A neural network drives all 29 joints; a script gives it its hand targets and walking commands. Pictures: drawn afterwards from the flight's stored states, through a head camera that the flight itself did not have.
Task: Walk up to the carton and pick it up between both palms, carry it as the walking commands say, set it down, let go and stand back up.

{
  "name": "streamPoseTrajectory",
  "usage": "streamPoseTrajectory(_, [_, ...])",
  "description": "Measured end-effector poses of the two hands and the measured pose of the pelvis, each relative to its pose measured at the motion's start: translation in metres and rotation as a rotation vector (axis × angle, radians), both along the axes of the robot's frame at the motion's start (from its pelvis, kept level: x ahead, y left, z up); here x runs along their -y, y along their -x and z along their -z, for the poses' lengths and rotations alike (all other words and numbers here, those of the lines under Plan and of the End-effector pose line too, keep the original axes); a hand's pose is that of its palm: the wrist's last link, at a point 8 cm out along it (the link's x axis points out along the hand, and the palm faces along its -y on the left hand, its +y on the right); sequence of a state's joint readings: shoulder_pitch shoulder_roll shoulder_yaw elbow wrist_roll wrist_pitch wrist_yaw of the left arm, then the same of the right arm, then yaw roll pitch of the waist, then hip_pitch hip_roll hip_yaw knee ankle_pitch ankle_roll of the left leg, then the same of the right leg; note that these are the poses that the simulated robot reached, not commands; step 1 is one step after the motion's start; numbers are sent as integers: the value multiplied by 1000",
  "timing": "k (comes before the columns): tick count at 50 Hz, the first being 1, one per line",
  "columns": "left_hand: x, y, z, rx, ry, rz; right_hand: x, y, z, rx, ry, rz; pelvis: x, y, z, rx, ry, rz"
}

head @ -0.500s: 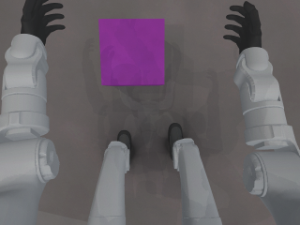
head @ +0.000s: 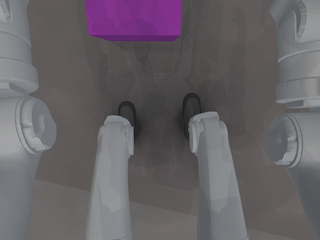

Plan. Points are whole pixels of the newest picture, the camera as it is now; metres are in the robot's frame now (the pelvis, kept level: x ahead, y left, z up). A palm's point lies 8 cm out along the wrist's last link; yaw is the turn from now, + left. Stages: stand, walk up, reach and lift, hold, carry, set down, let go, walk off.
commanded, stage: reach and lift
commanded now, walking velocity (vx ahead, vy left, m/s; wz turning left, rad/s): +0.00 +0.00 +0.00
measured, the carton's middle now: out of the picture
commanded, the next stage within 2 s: none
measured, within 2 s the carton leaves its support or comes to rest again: neither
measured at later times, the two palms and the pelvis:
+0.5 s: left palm out of the picture +0.60 +0.21 -0.30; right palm out of the picture +0.57 -0.19 -0.30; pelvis +0.01 +0.01 -0.13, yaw +0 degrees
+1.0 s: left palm out of the picture +0.59 +0.22 -0.40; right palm out of the picture +0.57 -0.19 -0.41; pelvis +0.01 +0.01 -0.22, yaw +1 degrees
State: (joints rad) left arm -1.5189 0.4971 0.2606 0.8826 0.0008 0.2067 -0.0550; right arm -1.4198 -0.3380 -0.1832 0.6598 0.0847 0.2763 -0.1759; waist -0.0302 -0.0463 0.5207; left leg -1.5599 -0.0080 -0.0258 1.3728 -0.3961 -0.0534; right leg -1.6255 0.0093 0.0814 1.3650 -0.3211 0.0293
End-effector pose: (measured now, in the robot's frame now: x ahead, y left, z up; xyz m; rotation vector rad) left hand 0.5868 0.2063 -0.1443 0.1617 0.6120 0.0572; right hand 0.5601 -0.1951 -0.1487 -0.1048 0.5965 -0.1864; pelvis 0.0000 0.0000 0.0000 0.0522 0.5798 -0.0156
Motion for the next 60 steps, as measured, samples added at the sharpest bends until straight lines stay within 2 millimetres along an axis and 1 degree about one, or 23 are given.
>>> streamPoseTrajectory(4, [0, 2, 36, -35, -2, -9, 6, 6, 38, -51, 7, 19, 1, 4, 30, -7, -4, -7])
streamPoseTrajectory(8, [-1, -1, 70, -45, -6, -11, 8, 7, 76, -72, -12, 45, 1, 1, 56, -25, -4, -11])
streamPoseTrajectory(10, [-2, -3, 84, -49, -5, -20, 7, 7, 91, -79, -41, 64, 0, -1, 67, -31, -3, -11])
streamPoseTrajectory(14, [-4, -7, 105, -52, 5, -33, 6, 1, 110, -77, -43, 74, -1, -7, 85, -34, 0, -11])
streamPoseTrajectory(19, [-7, -12, 124, -43, 16, -36, 3, -8, 121, -35, -44, 63, -4, -11, 105, -28, 6, -10])
streamPoseTrajectory(22, [-6, -12, 138, -40, 11, -21, -1, -11, 131, -10, -49, 47, -5, -12, 119, -29, 10, -12])
streamPoseTrajectory(24, [-6, -11, 150, -38, 12, -13, -3, -9, 144, -13, -51, 39, -6, -11, 128, -32, 12, -14])
streamPoseTrajectory(26, [-11, -12, 155, -1, 3, -19, -5, -5, 160, -32, -53, 36, -7, -9, 138, -33, 14, -17])
streamPoseTrajectory(28, [-14, -9, 164, 0, -3, -23, -8, -1, 174, -46, -57, 33, -7, -7, 148, -34, 15, -19])
streamPoseTrajectory(31, [-17, -7, 177, 7, -7, -31, -11, 0, 188, -42, -59, 29, -8, -5, 162, -34, 17, -22])
streamPoseTrajectory(37, [-17, -3, 209, -23, 0, -38, -10, 6, 222, -80, -50, 34, -8, -3, 186, -40, 20, -28])
streamPoseTrajectory(40, [-16, -2, 227, -49, -3, -38, -6, 5, 238, -101, -48, 42, -9, -4, 195, -52, 23, -30])
streamPoseTrajectory(44, [-17, 1, 249, -69, 2, -43, -2, 0, 252, -96, -42, 44, -9, -7, 206, -64, 24, -35])
streamPoseTrajectory(47, [-18, 2, 258, -82, 15, -40, -3, -2, 258, -110, -37, 42, -9, -10, 211, -56, 24, -37])
streamPoseTrajectory(51, [-19, -1, 261, -85, 7, -28, -5, -8, 260, -94, -52, 43, -10, -15, 218, -45, 27, -37])
streamPoseTrajectory(55, [-19, -1, 265, -93, 8, -32, -4, -5, 267, -121, -54, 47, -10, -17, 222, -38, 29, -37])
streamPoseTrajectory(60, [-18, -2, 264, -89, 10, -27, -4, -8, 264, -97, -52, 46, -10, -17, 224, -31, 29, -37])
